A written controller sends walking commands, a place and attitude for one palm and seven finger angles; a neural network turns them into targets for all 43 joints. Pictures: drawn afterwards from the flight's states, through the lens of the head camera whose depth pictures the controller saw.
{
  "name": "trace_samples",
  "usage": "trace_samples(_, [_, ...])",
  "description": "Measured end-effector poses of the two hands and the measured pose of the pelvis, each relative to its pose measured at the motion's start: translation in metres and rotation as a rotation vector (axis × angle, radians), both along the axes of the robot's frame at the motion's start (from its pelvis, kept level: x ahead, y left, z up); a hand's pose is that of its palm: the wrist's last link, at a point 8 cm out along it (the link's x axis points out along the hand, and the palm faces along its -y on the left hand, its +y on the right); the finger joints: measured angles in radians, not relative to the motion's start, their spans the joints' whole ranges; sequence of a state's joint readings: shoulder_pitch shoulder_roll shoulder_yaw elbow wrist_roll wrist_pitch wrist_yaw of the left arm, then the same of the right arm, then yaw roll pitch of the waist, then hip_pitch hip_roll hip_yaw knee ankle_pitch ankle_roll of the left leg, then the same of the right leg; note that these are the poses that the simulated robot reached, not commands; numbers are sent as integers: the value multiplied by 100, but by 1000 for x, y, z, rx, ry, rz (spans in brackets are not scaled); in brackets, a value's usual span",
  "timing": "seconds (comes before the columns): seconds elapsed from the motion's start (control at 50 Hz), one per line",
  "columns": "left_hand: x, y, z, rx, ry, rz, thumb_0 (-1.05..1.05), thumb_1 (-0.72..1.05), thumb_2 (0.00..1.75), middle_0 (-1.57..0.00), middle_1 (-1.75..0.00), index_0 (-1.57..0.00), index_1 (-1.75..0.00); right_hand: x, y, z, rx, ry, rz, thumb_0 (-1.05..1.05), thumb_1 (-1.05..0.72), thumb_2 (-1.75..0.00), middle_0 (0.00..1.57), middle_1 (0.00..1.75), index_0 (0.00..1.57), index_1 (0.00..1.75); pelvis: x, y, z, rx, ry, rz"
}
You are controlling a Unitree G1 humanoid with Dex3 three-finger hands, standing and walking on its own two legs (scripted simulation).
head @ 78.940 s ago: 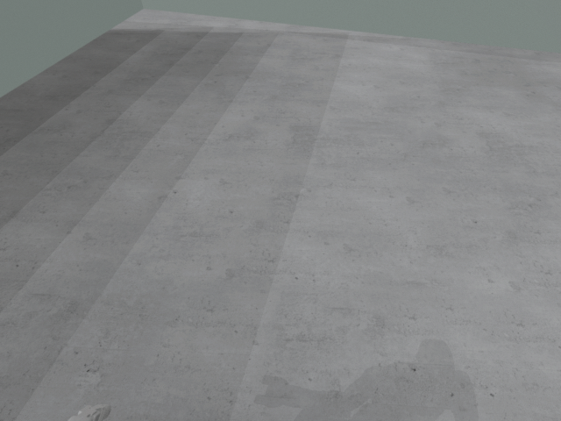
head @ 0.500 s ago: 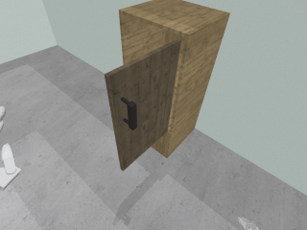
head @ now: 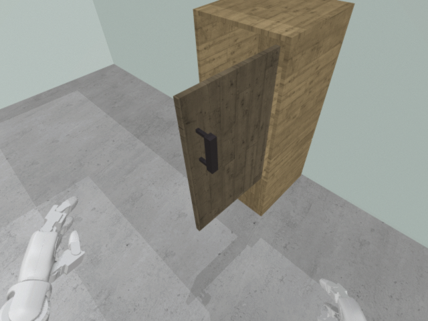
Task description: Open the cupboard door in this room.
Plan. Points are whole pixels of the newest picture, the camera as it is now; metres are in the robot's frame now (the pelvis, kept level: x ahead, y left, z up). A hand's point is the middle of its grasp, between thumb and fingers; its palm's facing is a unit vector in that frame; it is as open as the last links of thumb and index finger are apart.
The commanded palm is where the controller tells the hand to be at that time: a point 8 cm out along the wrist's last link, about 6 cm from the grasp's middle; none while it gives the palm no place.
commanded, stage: let the arm hang, fingers relaxed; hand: left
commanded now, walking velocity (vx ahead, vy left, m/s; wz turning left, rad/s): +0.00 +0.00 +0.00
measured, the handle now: (206, 150) +0.54 +0.07 -0.01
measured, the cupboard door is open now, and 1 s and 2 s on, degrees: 88 88 88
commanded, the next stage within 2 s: look to check the result in 1.00 s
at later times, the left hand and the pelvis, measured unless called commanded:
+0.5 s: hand out of the picture -0.08 +0.17 -0.16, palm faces +0.06 -0.98 -0.21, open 7.3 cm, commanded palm none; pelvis +0.00 +0.00 +0.01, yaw +1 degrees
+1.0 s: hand out of the picture +0.00 +0.15 -0.17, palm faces +0.06 -0.98 -0.18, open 7.4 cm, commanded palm none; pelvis +0.01 -0.01 +0.01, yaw +0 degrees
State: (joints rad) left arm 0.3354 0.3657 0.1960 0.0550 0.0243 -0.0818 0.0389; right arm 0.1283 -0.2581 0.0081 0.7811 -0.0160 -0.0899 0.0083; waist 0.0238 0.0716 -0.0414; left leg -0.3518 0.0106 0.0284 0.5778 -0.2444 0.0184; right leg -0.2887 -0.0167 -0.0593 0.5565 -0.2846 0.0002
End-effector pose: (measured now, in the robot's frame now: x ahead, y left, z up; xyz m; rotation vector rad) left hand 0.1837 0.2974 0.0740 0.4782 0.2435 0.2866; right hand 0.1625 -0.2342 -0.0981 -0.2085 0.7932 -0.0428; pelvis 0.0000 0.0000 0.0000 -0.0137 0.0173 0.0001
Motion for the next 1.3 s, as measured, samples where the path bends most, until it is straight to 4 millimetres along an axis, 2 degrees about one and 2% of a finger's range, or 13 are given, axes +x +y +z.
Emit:
trace_samples(0.04, [-14,-5,-64,-101,259,45,0,90,90,-20,-29,-20,-30,-9,-7,-10,-14,63,-8,0,-90,-90,20,30,20,30,-4,1,-2,6,-3,5])
trace_samples(0.1, [-58,-31,-145,-241,595,81,1,90,90,-19,-29,-19,-30,-34,-17,-16,-42,160,-41,0,-90,-90,20,30,20,30,-7,0,-2,14,-12,5])
trace_samples(0.14, [-95,-55,-183,-329,779,91,1,90,90,-19,-29,-19,-30,-58,-21,-17,-64,237,-66,0,-90,-90,20,30,20,30,-8,-2,0,16,-19,5])
trace_samples(0.18, [-133,-78,-207,-407,927,106,1,91,90,-20,-29,-20,-30,-84,-24,-18,-84,325,-89,0,-90,-90,20,30,20,30,-9,-4,2,13,-24,6])
trace_samples(0.24, [-180,-79,-220,-445,1051,196,0,98,89,-20,-30,-20,-30,-124,-24,-20,-102,467,-112,0,-90,-90,20,30,20,30,-9,-7,5,4,-23,16])
trace_samples(0.3, [-219,-78,-220,-463,1152,249,0,98,89,-20,-30,-20,-30,-158,-20,-24,-97,587,-132,0,-91,-90,20,30,20,30,-9,-8,7,-3,-22,24])
trace_samples(0.36, [-247,-77,-215,-464,1224,297,1,96,89,-20,-29,-20,-30,-183,-11,-28,-74,668,-148,0,-91,-90,20,30,20,30,-7,-7,8,-4,-22,26])
trace_samples(0.42, [-263,-75,-209,-454,1267,330,1,94,89,-20,-29,-20,-30,-199,1,-32,-39,711,-159,0,-91,-90,20,30,20,30,-6,-6,9,-2,-25,24])
trace_samples(0.54, [-259,-75,-203,-435,1256,341,1,92,90,-20,-29,-20,-30,-206,25,-42,36,718,-164,0,-90,-90,20,30,20,30,-4,-4,9,6,-31,17])
trace_samples(0.68, [-220,-86,-208,-443,1154,287,1,91,90,-19,-29,-20,-30,-189,40,-48,86,660,-162,0,-90,-90,20,30,20,30,-2,-5,9,12,-38,8])
trace_samples(0.8, [-191,-95,-211,-448,1093,246,1,92,90,-20,-29,-20,-30,-185,34,-47,73,644,-172,1,-92,-90,20,30,20,30,1,-7,9,15,-39,5])
trace_samples(1.04, [-191,-97,-210,-456,1112,258,1,91,90,-20,-29,-20,-30,-177,17,-42,37,651,-178,0,-91,-90,20,30,20,30,8,-12,10,15,-34,7])
trace_samples(1.3, [-195,-106,-209,-467,1148,273,1,90,90,-20,-29,-20,-30,-159,10,-42,30,642,-164,0,-91,-90,20,30,20,30,18,-17,11,16,-34,7])
